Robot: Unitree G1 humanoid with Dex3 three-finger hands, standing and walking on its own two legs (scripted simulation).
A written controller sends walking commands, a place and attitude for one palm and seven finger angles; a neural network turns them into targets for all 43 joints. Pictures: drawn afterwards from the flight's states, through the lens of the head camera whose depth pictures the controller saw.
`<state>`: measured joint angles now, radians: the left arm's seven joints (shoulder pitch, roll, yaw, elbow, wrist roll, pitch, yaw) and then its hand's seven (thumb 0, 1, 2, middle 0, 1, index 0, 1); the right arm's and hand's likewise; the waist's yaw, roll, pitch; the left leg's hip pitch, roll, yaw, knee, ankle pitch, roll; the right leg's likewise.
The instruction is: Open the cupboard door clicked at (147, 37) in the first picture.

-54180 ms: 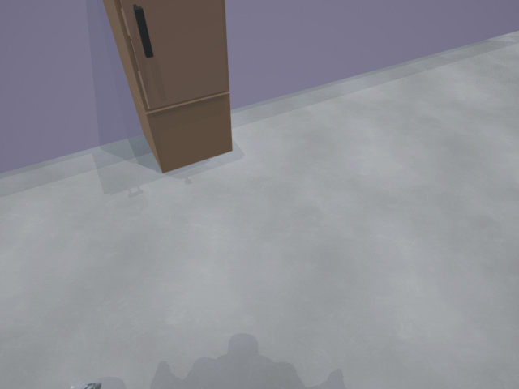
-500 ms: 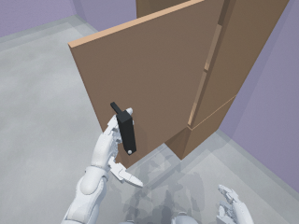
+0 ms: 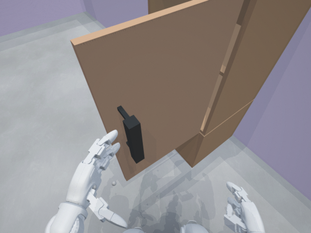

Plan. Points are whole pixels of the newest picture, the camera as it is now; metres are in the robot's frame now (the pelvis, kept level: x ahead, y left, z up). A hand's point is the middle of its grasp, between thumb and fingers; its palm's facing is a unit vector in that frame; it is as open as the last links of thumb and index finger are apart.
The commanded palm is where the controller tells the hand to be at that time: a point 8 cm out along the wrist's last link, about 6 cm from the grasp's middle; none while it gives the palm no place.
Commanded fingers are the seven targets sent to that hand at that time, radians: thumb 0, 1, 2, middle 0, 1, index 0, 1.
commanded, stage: slide the hand sideways off the handle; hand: left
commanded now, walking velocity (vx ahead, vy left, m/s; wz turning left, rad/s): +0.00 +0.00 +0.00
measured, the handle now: (130, 135) +0.34 +0.09 +0.07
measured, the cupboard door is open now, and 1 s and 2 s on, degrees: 88 88 88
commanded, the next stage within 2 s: draw the hand back to the body in 0.26 s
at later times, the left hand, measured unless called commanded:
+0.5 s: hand (97, 188) +0.21 +0.14 +0.08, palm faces -0.15 -0.99 -0.08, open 16.3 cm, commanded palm +0.18 +0.20 +0.09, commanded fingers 0.00 -0.50 0.30 -0.15 -0.30 -0.15 -0.30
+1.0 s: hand (54, 176) +0.21 +0.20 +0.14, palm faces +0.13 -0.95 -0.29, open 15.4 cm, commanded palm +0.17 +0.25 +0.17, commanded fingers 0.00 -0.05 0.50 -0.17 -0.30 -0.17 -0.30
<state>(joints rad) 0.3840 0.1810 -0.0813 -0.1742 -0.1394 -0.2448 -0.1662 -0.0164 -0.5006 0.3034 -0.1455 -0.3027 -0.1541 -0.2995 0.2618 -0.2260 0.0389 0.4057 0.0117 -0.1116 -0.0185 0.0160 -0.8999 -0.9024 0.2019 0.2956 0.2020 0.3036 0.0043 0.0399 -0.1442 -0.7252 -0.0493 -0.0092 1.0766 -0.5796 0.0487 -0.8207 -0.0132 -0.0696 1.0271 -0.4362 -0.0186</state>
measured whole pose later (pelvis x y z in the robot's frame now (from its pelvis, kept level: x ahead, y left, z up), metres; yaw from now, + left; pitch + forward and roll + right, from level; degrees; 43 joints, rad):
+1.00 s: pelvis +0.01 +0.00 +0.04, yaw +0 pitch +5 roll -2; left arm 0.54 0.32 0.14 -0.39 -0.11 -0.06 -0.02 -0.02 -0.34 0.37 -0.16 -0.30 -0.16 -0.30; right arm 0.28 -0.23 0.05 0.49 0.02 -0.19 -0.09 0.02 -0.90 -0.90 0.20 0.30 0.20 0.30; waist 0.03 0.06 -0.11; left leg -0.41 -0.03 -0.02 0.82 -0.49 0.05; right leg -0.50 0.01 -0.07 0.76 -0.34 -0.02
